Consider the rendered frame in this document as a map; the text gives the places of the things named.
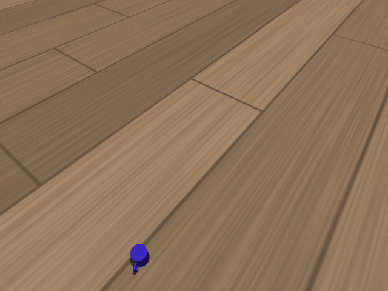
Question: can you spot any mug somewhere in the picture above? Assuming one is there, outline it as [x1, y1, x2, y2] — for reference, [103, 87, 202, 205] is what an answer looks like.
[130, 244, 150, 273]

